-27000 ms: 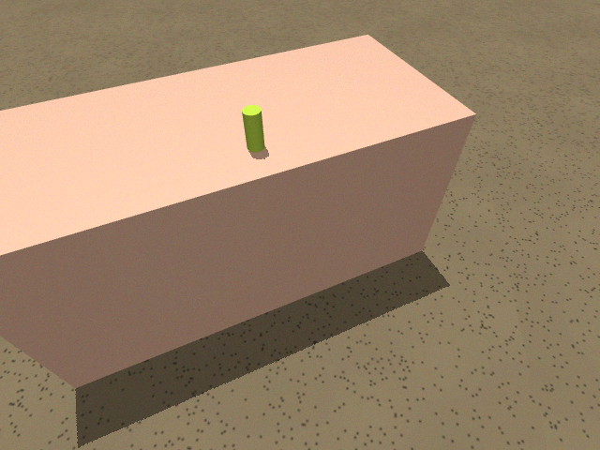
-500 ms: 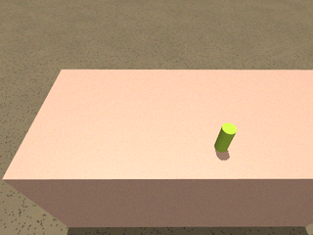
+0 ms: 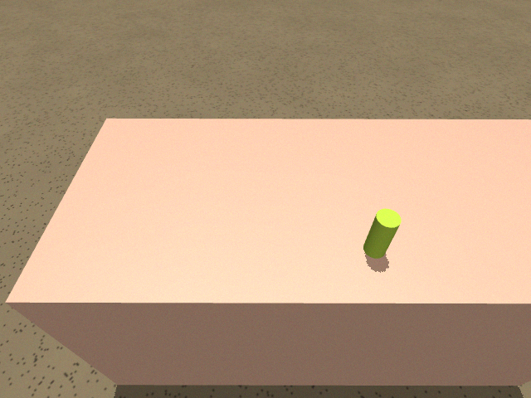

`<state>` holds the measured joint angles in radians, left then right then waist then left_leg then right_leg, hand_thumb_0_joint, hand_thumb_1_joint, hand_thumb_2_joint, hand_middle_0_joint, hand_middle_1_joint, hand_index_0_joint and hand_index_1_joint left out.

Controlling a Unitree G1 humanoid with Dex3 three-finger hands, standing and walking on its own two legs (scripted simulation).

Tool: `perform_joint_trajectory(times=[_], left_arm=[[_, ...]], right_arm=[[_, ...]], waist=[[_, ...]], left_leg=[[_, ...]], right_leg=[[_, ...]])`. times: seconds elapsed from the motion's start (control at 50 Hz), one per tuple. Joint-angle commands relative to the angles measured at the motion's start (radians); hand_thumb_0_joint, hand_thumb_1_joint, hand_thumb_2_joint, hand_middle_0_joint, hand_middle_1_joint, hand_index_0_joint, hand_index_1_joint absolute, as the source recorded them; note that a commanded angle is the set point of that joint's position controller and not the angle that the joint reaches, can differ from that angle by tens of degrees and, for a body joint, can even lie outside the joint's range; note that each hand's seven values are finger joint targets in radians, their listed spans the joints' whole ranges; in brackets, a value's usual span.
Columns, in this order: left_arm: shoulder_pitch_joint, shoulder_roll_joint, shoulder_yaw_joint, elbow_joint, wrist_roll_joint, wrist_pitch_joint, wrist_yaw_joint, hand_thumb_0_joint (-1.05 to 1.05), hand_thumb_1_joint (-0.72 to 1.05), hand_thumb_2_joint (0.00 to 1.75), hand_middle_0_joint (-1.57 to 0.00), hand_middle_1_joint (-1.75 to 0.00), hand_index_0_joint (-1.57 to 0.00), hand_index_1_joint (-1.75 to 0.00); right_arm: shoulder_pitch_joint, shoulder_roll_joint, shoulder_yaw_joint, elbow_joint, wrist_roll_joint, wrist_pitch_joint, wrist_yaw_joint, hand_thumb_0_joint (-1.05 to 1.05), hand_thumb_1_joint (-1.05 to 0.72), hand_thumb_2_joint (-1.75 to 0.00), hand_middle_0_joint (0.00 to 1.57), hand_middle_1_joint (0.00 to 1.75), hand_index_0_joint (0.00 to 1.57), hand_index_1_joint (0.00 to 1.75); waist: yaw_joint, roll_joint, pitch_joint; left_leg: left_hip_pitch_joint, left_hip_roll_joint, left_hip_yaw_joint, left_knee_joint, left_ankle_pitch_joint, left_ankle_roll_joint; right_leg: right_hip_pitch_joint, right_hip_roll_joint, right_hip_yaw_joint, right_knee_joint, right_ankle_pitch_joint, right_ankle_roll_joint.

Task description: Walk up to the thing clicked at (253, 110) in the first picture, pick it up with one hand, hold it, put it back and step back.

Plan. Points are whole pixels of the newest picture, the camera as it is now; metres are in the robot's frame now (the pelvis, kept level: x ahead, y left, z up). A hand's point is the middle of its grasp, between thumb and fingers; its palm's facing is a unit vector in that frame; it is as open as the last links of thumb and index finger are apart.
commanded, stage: stand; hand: right
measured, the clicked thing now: (380, 234) +0.45 -0.21 -0.08
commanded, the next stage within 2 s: step back in 1.86 s
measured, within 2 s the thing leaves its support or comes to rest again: neither
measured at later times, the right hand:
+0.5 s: hand out of the picture +0.08 -0.25 -0.16, palm faces -0.03 +0.94 -0.34, open 7.4 cm
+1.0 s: hand out of the picture +0.07 -0.25 -0.16, palm faces -0.03 +0.94 -0.34, open 7.4 cm
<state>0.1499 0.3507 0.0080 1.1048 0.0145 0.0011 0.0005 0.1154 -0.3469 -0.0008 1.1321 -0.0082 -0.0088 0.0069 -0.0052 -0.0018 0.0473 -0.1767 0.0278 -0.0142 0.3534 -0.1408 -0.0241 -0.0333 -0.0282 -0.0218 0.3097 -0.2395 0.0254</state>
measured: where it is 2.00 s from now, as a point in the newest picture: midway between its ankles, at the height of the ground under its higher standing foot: outside the picture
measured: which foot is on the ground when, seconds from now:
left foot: down 0.00-1.00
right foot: down 0.00-1.00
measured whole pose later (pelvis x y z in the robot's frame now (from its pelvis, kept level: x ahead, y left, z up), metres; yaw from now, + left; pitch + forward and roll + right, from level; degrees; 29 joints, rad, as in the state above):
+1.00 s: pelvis +0.00 +0.00 +0.00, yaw +0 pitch -2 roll +0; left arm 0.16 0.35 0.01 1.10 0.02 0.00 0.00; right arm 0.12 -0.35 0.00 1.13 -0.01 -0.01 0.01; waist 0.00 0.00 0.05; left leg -0.18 0.02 -0.02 0.36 -0.14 -0.02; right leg -0.03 -0.04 -0.03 0.31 -0.24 0.03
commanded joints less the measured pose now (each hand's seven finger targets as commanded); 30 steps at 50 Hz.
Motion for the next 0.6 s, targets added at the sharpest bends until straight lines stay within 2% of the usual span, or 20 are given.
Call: perform_joint_trajectory(times=[0.0, 0.02, 0.08, 0.12, 0.16, 0.18, 0.28, 0.4, 0.48, 0.52, 0.56, 0.58], left_arm=[[-0.023, 0.206, 0.044, -0.052, 0.002, -0.024, 0.009, 0.00, 0.90, 0.90, -0.20, -0.30, -0.20, -0.30], [-0.024, 0.210, 0.046, -0.054, 0.004, -0.024, 0.010, 0.00, 0.90, 0.90, -0.20, -0.30, -0.20, -0.30], [-0.020, 0.209, 0.046, -0.055, 0.000, -0.026, 0.011, 0.00, 0.90, 0.90, -0.20, -0.30, -0.20, -0.30], [-0.016, 0.210, 0.045, -0.054, 0.000, -0.024, 0.011, 0.00, 0.90, 0.90, -0.20, -0.30, -0.20, -0.30], [-0.017, 0.207, 0.044, -0.053, -0.001, -0.024, 0.012, 0.00, 0.90, 0.90, -0.20, -0.30, -0.20, -0.30], [-0.015, 0.206, 0.042, -0.051, 0.000, -0.023, 0.011, 0.00, 0.90, 0.90, -0.20, -0.30, -0.20, -0.30], [-0.017, 0.209, 0.044, -0.052, -0.002, -0.021, 0.011, 0.00, 0.90, 0.90, -0.20, -0.30, -0.20, -0.30], [-0.012, 0.208, 0.043, -0.054, -0.002, -0.024, 0.013, 0.00, 0.90, 0.90, -0.20, -0.30, -0.20, -0.30], [-0.016, 0.209, 0.043, -0.055, 0.000, -0.020, 0.011, 0.00, 0.90, 0.90, -0.20, -0.30, -0.20, -0.30], [-0.013, 0.210, 0.044, -0.056, 0.001, -0.022, 0.012, 0.00, 0.90, 0.90, -0.20, -0.30, -0.20, -0.30], [-0.015, 0.209, 0.044, -0.055, 0.000, -0.022, 0.012, 0.00, 0.90, 0.90, -0.20, -0.30, -0.20, -0.30], [-0.019, 0.208, 0.045, -0.055, 0.001, -0.022, 0.013, 0.00, 0.90, 0.90, -0.20, -0.30, -0.20, -0.30]], right_arm=[[-0.035, -0.215, -0.039, -0.055, 0.001, -0.017, -0.015, 0.00, -0.90, -0.90, 0.20, 0.30, 0.20, 0.30], [-0.032, -0.214, -0.040, -0.057, 0.000, -0.016, -0.016, 0.00, -0.90, -0.90, 0.20, 0.30, 0.20, 0.30], [-0.027, -0.212, -0.036, -0.058, 0.002, -0.020, -0.018, 0.00, -0.90, -0.90, 0.20, 0.30, 0.20, 0.30], [-0.028, -0.214, -0.036, -0.057, 0.001, -0.019, -0.018, 0.00, -0.90, -0.90, 0.20, 0.30, 0.20, 0.30], [-0.031, -0.212, -0.036, -0.057, 0.001, -0.018, -0.018, 0.00, -0.90, -0.90, 0.20, 0.30, 0.20, 0.30], [-0.025, -0.215, -0.035, -0.055, 0.003, -0.017, -0.018, 0.00, -0.90, -0.90, 0.20, 0.30, 0.20, 0.30], [-0.022, -0.213, -0.035, -0.056, 0.001, -0.017, -0.020, 0.00, -0.90, -0.90, 0.20, 0.30, 0.20, 0.30], [-0.032, -0.215, -0.036, -0.059, 0.001, -0.019, -0.021, 0.00, -0.90, -0.90, 0.20, 0.30, 0.20, 0.30], [-0.031, -0.211, -0.035, -0.060, 0.001, -0.016, -0.021, 0.00, -0.90, -0.90, 0.20, 0.30, 0.20, 0.30], [-0.031, -0.213, -0.035, -0.062, 0.001, -0.018, -0.020, 0.00, -0.90, -0.90, 0.20, 0.30, 0.20, 0.30], [-0.031, -0.216, -0.035, -0.059, 0.002, -0.019, -0.020, 0.00, -0.90, -0.90, 0.20, 0.30, 0.20, 0.30], [-0.035, -0.211, -0.035, -0.061, 0.002, -0.019, -0.021, 0.00, -0.90, -0.90, 0.20, 0.30, 0.20, 0.30]], waist=[[0.001, 0.004, -0.036], [-0.001, 0.001, -0.049], [0.001, 0.005, -0.073], [0.003, 0.008, -0.067], [0.006, -0.005, -0.062], [0.001, -0.001, -0.051], [0.004, 0.009, -0.057], [0.007, 0.004, -0.092], [0.003, -0.004, -0.060], [0.006, 0.002, -0.070], [0.005, 0.009, -0.061], [0.006, 0.006, -0.073]], left_leg=[[0.058, 0.095, -0.096, -0.041, 0.083, 0.043], [0.056, 0.092, -0.092, -0.038, 0.084, 0.042], [0.078, 0.096, -0.085, -0.019, 0.192, 0.043], [0.073, 0.095, -0.087, -0.027, 0.158, 0.042], [0.075, 0.097, -0.089, -0.017, 0.188, 0.042], [0.070, 0.093, -0.088, -0.029, 0.144, 0.042], [0.063, 0.096, -0.091, -0.030, 0.159, 0.040], [0.096, 0.101, -0.086, 0.005, 0.264, 0.044], [0.070, 0.094, -0.086, -0.022, 0.165, 0.042], [0.082, 0.099, -0.086, -0.014, 0.198, 0.047], [0.083, 0.098, -0.088, -0.020, 0.191, 0.043], [0.087, 0.102, -0.091, -0.009, 0.227, 0.045]], right_leg=[[-0.077, -0.105, 0.072, -0.073, 0.078, -0.041], [-0.069, -0.105, 0.072, -0.073, 0.087, -0.039], [-0.045, -0.111, 0.073, -0.059, 0.178, -0.037], [-0.053, -0.105, 0.065, -0.061, 0.141, -0.035], [-0.060, -0.106, 0.063, -0.060, 0.155, -0.034], [-0.066, -0.105, 0.066, -0.067, 0.128, -0.035], [-0.052, -0.106, 0.063, -0.057, 0.123, -0.036], [-0.034, -0.112, 0.058, -0.046, 0.238, -0.033], [-0.051, -0.106, 0.057, -0.062, 0.138, -0.036], [-0.047, -0.110, 0.060, -0.056, 0.169, -0.036], [-0.051, -0.109, 0.059, -0.054, 0.155, -0.036], [-0.043, -0.111, 0.057, -0.050, 0.183, -0.034]])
